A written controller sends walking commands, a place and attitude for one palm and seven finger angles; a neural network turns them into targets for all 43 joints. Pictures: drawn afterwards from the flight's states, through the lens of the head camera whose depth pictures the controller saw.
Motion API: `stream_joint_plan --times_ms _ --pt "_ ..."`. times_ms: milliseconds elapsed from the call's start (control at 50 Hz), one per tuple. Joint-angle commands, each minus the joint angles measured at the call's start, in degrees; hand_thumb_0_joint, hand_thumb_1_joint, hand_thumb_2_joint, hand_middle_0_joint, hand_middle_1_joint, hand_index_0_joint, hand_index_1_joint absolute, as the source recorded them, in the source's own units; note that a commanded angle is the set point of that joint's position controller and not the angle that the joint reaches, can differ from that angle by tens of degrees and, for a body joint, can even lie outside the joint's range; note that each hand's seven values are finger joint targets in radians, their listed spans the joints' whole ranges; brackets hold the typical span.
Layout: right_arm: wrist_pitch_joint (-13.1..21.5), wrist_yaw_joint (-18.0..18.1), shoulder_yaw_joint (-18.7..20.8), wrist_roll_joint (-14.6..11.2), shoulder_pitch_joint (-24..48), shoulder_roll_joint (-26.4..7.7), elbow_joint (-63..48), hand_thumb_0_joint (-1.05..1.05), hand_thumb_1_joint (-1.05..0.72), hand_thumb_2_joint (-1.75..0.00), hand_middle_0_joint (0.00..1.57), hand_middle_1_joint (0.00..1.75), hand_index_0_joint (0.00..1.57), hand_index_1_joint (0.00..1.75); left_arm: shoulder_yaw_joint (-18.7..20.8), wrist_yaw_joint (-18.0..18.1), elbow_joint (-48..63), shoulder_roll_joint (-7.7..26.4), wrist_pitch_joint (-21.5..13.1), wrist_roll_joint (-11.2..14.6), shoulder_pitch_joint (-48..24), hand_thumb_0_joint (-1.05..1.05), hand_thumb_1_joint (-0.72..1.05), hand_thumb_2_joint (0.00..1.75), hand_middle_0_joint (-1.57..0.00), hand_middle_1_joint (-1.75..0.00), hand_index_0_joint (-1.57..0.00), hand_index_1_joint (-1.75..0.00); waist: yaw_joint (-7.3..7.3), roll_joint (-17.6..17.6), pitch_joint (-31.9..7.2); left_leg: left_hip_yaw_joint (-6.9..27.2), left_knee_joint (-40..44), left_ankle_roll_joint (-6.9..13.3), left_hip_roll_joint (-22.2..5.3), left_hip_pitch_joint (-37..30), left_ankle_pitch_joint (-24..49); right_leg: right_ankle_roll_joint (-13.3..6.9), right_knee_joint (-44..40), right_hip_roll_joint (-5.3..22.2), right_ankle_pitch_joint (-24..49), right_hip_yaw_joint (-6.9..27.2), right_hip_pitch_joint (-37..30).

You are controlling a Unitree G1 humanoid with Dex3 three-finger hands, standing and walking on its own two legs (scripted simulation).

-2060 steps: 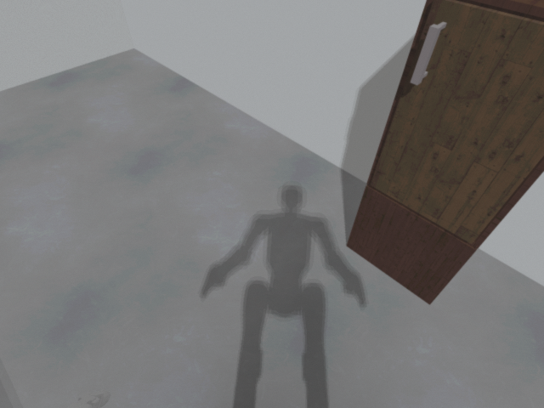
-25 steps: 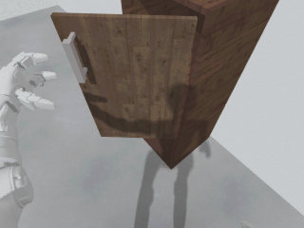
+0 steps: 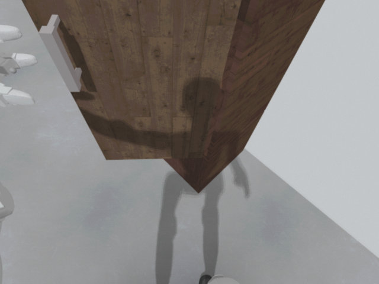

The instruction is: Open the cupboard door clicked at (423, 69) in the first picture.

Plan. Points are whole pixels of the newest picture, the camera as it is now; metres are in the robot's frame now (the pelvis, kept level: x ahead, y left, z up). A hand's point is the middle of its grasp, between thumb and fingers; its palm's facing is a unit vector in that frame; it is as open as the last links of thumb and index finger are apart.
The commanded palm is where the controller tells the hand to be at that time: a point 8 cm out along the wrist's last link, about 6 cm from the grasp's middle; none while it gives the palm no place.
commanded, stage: move the hooked fingers beside the handle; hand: left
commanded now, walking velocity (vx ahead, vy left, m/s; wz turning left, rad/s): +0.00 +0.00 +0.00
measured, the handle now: (65, 56) +0.53 +0.21 +0.16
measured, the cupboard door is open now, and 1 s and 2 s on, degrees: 49 49 49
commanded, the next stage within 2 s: none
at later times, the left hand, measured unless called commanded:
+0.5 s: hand (13, 77) +0.46 +0.28 +0.17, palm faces +0.01 -1.00 +0.02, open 14.0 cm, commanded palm +0.43 +0.33 +0.16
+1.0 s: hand (23, 75) +0.47 +0.27 +0.16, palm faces -0.01 -1.00 +0.00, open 14.0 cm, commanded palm +0.44 +0.33 +0.15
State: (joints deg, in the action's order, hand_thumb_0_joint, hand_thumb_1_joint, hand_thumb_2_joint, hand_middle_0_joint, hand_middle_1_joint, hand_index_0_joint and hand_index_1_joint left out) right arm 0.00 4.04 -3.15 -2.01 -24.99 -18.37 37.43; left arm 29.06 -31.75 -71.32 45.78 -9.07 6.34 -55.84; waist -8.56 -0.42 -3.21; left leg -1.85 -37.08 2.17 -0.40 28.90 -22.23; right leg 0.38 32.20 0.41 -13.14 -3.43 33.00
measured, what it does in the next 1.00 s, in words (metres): stands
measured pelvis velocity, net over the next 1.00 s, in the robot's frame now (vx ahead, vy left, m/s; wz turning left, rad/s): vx -0.01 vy -0.01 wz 0.00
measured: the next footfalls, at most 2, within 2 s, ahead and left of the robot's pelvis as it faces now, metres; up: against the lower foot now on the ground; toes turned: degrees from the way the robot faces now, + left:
none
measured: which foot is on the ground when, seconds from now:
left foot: down 0.00-1.00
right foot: down 0.00-1.00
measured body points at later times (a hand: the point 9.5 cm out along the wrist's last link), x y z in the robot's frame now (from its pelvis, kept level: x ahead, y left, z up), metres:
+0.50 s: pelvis +0.01 +0.00 +0.00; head +0.08 +0.01 +0.45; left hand +0.45 +0.33 +0.17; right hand +0.07 -0.27 -0.11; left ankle -0.05 +0.09 -0.72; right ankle +0.02 -0.13 -0.72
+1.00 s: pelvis -0.01 -0.01 +0.00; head +0.07 +0.00 +0.44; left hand +0.46 +0.32 +0.17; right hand +0.00 -0.29 -0.11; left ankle -0.05 +0.09 -0.72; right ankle +0.02 -0.13 -0.72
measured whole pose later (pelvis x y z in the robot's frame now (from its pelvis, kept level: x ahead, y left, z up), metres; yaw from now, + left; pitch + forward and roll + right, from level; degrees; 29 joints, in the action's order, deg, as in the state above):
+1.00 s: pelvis -0.01 -0.01 +0.00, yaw +0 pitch +13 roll -2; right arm -1.4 3.7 -3.8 -2.4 -24.0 -18.7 35.2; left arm 28.6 -30.8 -71.2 44.5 -8.9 6.6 -55.0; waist -8.7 -0.8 -3.3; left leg -1.6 -38.5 1.5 -0.9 29.7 -22.1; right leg -0.4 33.8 -0.1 -13.1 -3.5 34.0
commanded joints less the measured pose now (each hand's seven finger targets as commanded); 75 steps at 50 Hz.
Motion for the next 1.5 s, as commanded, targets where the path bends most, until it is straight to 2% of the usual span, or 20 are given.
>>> stream_joint_plan --times_ms 0,220,340,380,460,520,640,720,760,780,820,900,1040,1080,1120,1180,1260,1320,1400,1480 --pt "0.20 0.12 4.24 0.49 -7.68 -10.38 -4.32 0.00 -0.90 -0.90 0.20 0.30 0.20 0.30 1.79 -0.65 14.56 16.90 -4.43 1.96 -21.15 0.00 -0.50 0.30 -0.30 -1.20 -0.30 -1.20 1.97 -10.18 -25.33 4.80 2.07 -2.72 -1.22 -14.38 37.48 -1.93 0.93 -1.48 19.62 1.11 -11.10" --pt "-0.86 -1.63 4.67 0.49 -6.08 -9.48 -6.23 0.00 -0.90 -0.90 0.20 0.30 0.20 0.30 2.44 1.48 22.39 13.42 -2.82 3.70 -16.16 0.00 -0.50 0.30 -0.30 -1.20 -0.30 -1.20 3.23 -10.07 -23.42 5.29 2.02 -3.49 -1.93 -15.88 43.96 -1.96 1.18 -1.86 21.38 0.41 -11.29" --pt "-0.24 -1.75 4.81 0.36 -4.92 -8.87 -6.99 0.00 -0.90 -0.90 0.20 0.30 0.20 0.30 2.18 2.53 28.49 11.22 -3.14 4.97 -15.25 0.00 -0.50 0.30 -0.30 -1.20 -0.30 -1.20 3.41 -9.04 -26.63 5.25 1.68 -3.31 -2.08 -18.53 46.82 -1.88 1.28 -1.89 24.63 0.71 -14.39" --pt "-0.12 -1.59 4.59 0.16 -4.31 -8.90 -6.94 0.00 -0.90 -0.90 0.20 0.30 0.20 0.30 0.67 2.23 27.32 9.27 -2.44 5.50 -15.17 0.00 -0.50 0.30 -0.30 -1.20 -0.30 -1.20 3.10 -9.32 -24.69 4.45 1.76 -2.94 -1.90 -17.53 45.35 -2.00 1.08 -1.66 25.04 0.82 -14.33" --pt "-0.24 -1.42 4.25 -0.21 -3.39 -9.25 -6.77 0.00 -0.90 -0.90 0.20 0.30 0.20 0.30 1.86 1.94 19.85 11.02 -0.33 4.55 -12.89 0.00 -0.50 0.30 -0.30 -1.20 -0.30 -1.20 2.92 -3.09 -18.68 3.30 3.11 -1.21 -0.91 -9.48 33.93 -1.61 0.68 -1.26 23.79 1.02 -15.87" --pt "-0.29 -1.16 4.06 -0.35 -2.71 -9.18 -7.39 0.00 -0.90 -0.90 0.20 0.30 0.20 0.30 1.40 1.56 20.34 12.13 -1.01 3.67 -14.46 0.00 -0.50 0.30 -0.30 -1.20 -0.30 -1.20 3.32 -5.84 -20.12 2.93 3.05 -1.10 -0.38 -9.44 32.46 -1.82 1.13 -0.89 23.77 1.51 -16.63" --pt "0.31 0.26 3.33 -0.55 -1.93 -9.31 -6.50 0.00 -0.90 -0.90 0.20 0.30 0.20 0.30 -2.19 0.45 18.84 11.04 -4.69 4.02 -25.81 0.00 -0.50 0.30 -0.30 -1.20 -0.30 -1.20 -0.09 -4.78 -19.10 3.45 3.27 -0.46 -0.05 -7.94 21.29 -1.69 0.29 -0.87 16.92 1.97 -14.12" --pt "1.10 0.89 3.12 -0.32 -2.52 -9.29 -5.23 0.00 -0.90 -0.90 0.20 0.30 0.20 0.30 -2.41 0.52 18.67 12.22 -5.39 3.40 -28.32 0.00 -0.50 0.30 -0.30 -1.20 -0.30 -1.20 0.33 -10.89 -23.16 4.10 2.70 -1.01 0.13 -10.91 23.23 -2.07 0.54 -0.75 16.16 2.03 -13.34" --pt "1.28 0.81 3.10 -0.15 -3.01 -9.32 -4.81 0.00 -0.90 -0.90 0.20 0.30 0.20 0.30 -1.90 0.66 16.82 12.42 -5.05 3.19 -26.33 0.00 -0.50 0.30 -0.30 -1.20 -0.30 -1.20 0.72 -10.21 -23.67 4.24 2.64 -1.18 0.02 -10.61 23.99 -2.05 0.49 -0.74 16.26 1.83 -13.62" --pt "1.02 0.85 3.20 -0.16 -3.56 -9.67 -5.01 0.00 -0.90 -0.90 0.20 0.30 0.20 0.30 -0.69 0.58 15.69 13.33 -4.79 3.76 -24.97 0.00 -0.50 0.30 -0.30 -1.20 -0.30 -1.20 0.79 -6.73 -24.12 4.29 2.51 -1.00 -0.17 -9.85 24.98 -2.06 0.92 -0.94 17.62 1.68 -14.72" --pt "0.85 0.72 2.93 -0.41 -3.44 -9.83 -5.17 0.00 -0.90 -0.90 0.20 0.30 0.20 0.30 0.06 0.49 12.20 14.35 -3.51 3.53 -22.78 0.00 -0.50 0.30 -0.30 -1.20 -0.30 -1.20 1.17 -4.54 -21.28 4.03 3.18 -0.56 0.00 -6.08 22.08 -1.77 0.67 -0.75 16.94 1.78 -15.08" --pt "0.22 0.44 2.91 -0.34 -4.08 -10.41 -6.21 0.00 -0.90 -0.90 0.20 0.30 0.20 0.30 1.88 1.07 10.13 18.19 -2.71 1.91 -21.01 0.00 -0.50 0.30 -0.30 -1.20 -0.30 -1.20 2.20 -4.28 -19.33 3.57 3.52 -0.41 0.23 -2.24 19.65 -1.71 0.95 -0.59 15.83 2.22 -15.59" --pt "-1.20 0.24 3.44 -0.26 -5.44 -10.68 -7.55 0.00 -0.90 -0.90 0.20 0.30 0.20 0.30 7.06 0.22 14.48 24.40 -6.43 2.32 -21.87 0.00 -0.50 0.30 -0.30 -1.20 -0.30 -1.20 2.91 -4.40 -25.00 2.89 2.75 -0.16 0.22 -2.58 21.11 -1.59 1.89 -0.96 18.73 3.24 -19.35" --pt "-1.42 0.20 3.54 -0.37 -5.37 -10.39 -7.63 0.00 -0.90 -0.90 0.20 0.30 0.20 0.30 4.33 -0.81 15.73 21.19 -6.91 2.84 -22.54 0.00 -0.50 0.30 -0.30 -1.20 -0.30 -1.20 2.18 -7.47 -24.96 2.76 2.52 -0.36 0.00 -5.09 22.74 -1.79 1.85 -1.26 18.23 2.95 -16.95" --pt "-1.52 0.25 3.55 -0.31 -5.80 -10.55 -6.42 0.00 -0.90 -0.90 0.20 0.30 0.20 0.30 4.86 -1.25 14.25 22.22 -6.37 2.49 -22.48 0.00 -0.50 0.30 -0.30 -1.20 -0.30 -1.20 1.96 -7.97 -23.13 3.36 2.48 -0.51 -0.11 -5.28 22.08 -1.65 1.29 -1.39 16.45 2.62 -14.82" --pt "-1.27 0.28 3.73 -0.36 -5.89 -10.30 -6.33 0.00 -0.90 -0.90 0.20 0.30 0.20 0.30 0.65 -2.35 14.53 16.43 -5.19 3.33 -21.63 0.00 -0.50 0.30 -0.30 -1.20 -0.30 -1.20 1.24 -10.32 -22.49 3.50 2.35 -0.97 -0.36 -8.50 24.51 -1.94 0.91 -1.70 15.02 1.86 -11.33" --pt "-1.10 0.46 3.47 -0.40 -6.41 -10.86 -5.24 0.00 -0.90 -0.90 0.20 0.30 0.20 0.30 -0.52 -2.68 9.83 15.30 -2.82 3.68 -23.02 0.00 -0.50 0.30 -0.30 -1.20 -0.30 -1.20 -0.52 -4.19 -17.76 4.09 2.72 -0.48 -0.62 -4.07 18.84 -1.48 0.38 -1.58 12.26 1.45 -9.09" --pt "-0.72 0.41 3.58 0.10 -6.81 -10.42 -5.21 0.00 -0.90 -0.90 0.20 0.30 0.20 0.30 -0.87 -1.55 14.39 15.79 -3.80 2.78 -25.90 0.00 -0.50 0.30 -0.30 -1.20 -0.30 -1.20 0.07 -11.21 -22.35 4.65 1.60 -1.90 -0.64 -9.44 25.74 -2.07 1.44 -1.71 14.03 1.20 -7.90" --pt "-0.68 0.22 3.69 0.48 -7.07 -9.98 -5.07 0.00 -0.90 -0.90 0.20 0.30 0.20 0.30 -0.58 0.01 16.87 14.88 -5.32 3.03 -27.31 0.00 -0.50 0.30 -0.30 -1.20 -0.30 -1.20 0.10 -11.60 -25.26 5.55 0.38 -3.11 -1.34 -13.32 33.02 -2.13 2.17 -2.08 16.42 0.74 -7.50" --pt "-1.01 -0.12 3.76 0.52 -6.83 -10.01 -5.93 0.00 -0.90 -0.90 0.20 0.30 0.20 0.30 2.28 0.66 17.89 17.08 -5.21 3.60 -24.63 0.00 -0.50 0.30 -0.30 -1.20 -0.30 -1.20 1.68 -10.90 -28.36 5.58 -0.12 -3.58 -1.59 -13.95 38.86 -2.24 3.11 -2.02 20.21 0.67 -10.48"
